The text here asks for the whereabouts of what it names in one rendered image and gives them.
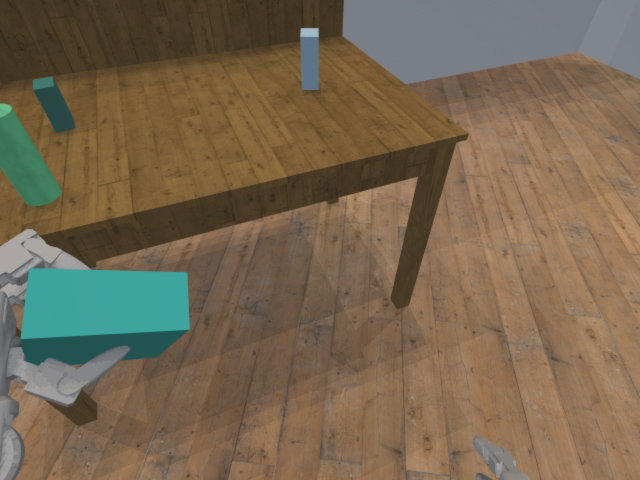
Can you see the table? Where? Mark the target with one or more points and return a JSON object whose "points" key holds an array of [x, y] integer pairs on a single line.
{"points": [[190, 117]]}

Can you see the sponge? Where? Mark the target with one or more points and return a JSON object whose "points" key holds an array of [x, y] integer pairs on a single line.
{"points": [[73, 315]]}

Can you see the left robot hand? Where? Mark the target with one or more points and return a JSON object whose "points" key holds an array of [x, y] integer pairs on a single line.
{"points": [[53, 380]]}

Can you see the right robot hand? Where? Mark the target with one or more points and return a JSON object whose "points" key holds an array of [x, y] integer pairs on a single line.
{"points": [[500, 461]]}

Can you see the robot left forearm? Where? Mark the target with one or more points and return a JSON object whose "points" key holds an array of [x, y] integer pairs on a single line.
{"points": [[12, 449]]}

